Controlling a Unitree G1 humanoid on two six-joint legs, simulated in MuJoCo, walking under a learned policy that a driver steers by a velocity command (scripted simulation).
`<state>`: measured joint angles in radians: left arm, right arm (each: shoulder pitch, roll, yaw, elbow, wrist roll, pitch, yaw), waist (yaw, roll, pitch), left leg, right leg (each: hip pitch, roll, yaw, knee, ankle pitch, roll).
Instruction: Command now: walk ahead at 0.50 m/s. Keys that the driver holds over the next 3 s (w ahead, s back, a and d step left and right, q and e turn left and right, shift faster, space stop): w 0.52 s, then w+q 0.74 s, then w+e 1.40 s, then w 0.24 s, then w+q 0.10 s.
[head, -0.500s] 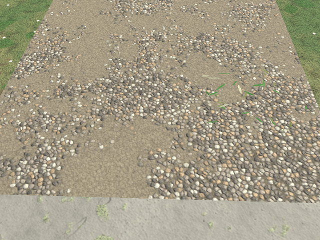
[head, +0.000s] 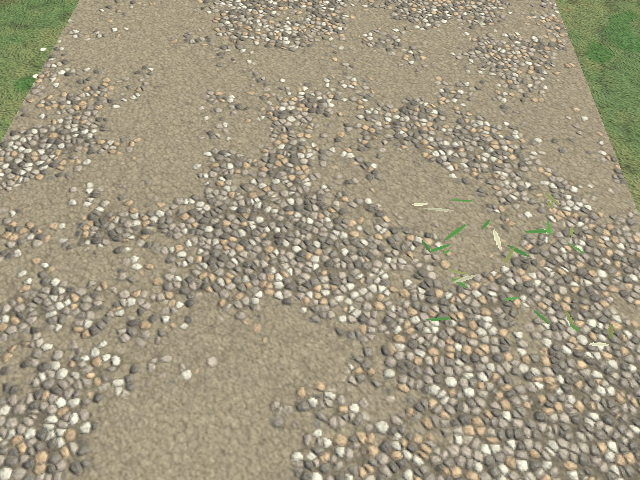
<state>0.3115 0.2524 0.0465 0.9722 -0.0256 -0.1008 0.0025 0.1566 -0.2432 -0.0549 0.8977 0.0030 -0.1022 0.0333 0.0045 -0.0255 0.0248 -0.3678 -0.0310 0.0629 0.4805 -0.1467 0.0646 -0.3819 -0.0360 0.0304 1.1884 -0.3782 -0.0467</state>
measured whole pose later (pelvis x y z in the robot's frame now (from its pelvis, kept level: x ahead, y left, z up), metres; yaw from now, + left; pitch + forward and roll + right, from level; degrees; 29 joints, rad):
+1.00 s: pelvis +0.54 -0.02 -0.01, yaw +12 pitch +2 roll -2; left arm 0.33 0.25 0.07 0.99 -0.01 -0.06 0.03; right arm 0.06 -0.22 -0.06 0.82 0.02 -0.05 0.06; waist 0.05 0.01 0.02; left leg -0.56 0.03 0.07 0.61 -0.11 0.11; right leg 0.12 -0.03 -0.26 0.32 -0.44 0.03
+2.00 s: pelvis +1.10 +0.14 +0.00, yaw +6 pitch +3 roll +0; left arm 0.40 0.28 0.07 0.80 -0.03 -0.04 0.01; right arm 0.01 -0.26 -0.04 0.68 0.00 -0.12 0.01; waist 0.10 0.02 0.01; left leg -0.51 -0.01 -0.10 0.46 -0.02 -0.03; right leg -0.08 0.11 0.22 0.41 -0.36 -0.07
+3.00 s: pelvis +1.63 +0.05 +0.00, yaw -22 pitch +2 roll -1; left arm 0.35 0.29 0.06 0.74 -0.01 -0.06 0.00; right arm 0.08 -0.28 -0.03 0.72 0.01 -0.09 0.04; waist 0.07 0.04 0.01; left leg -0.59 0.05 -0.02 0.55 0.04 0.00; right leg -0.01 0.09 0.08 0.32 -0.34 -0.06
